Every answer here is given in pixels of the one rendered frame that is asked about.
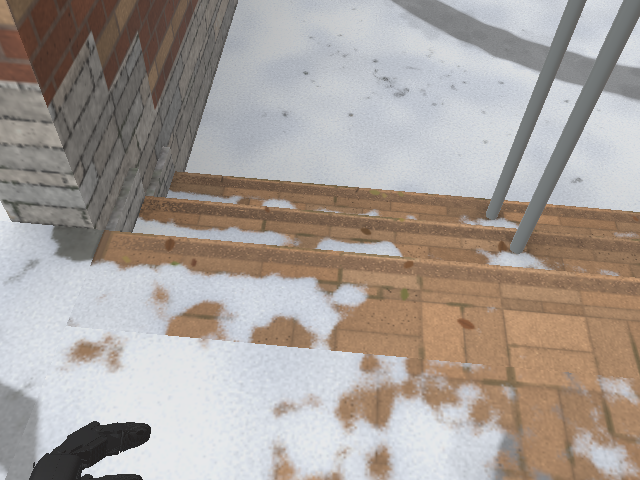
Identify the robot left hand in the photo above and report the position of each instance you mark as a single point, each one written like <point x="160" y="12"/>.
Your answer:
<point x="87" y="446"/>

